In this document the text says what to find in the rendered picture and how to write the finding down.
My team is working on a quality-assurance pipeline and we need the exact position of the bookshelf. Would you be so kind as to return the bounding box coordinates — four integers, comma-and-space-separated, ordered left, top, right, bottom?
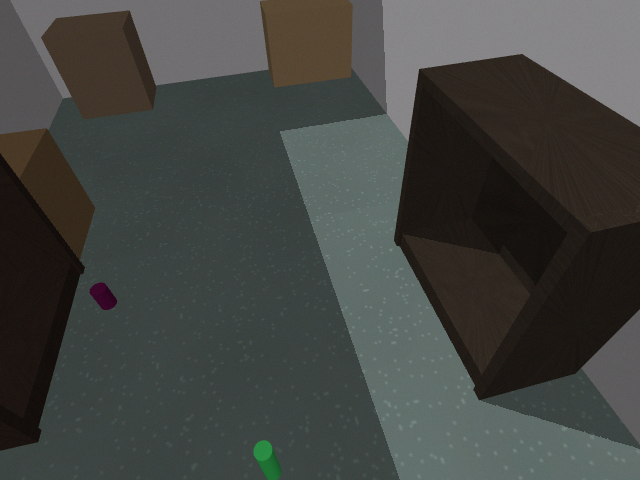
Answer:
394, 54, 640, 400
0, 154, 85, 451

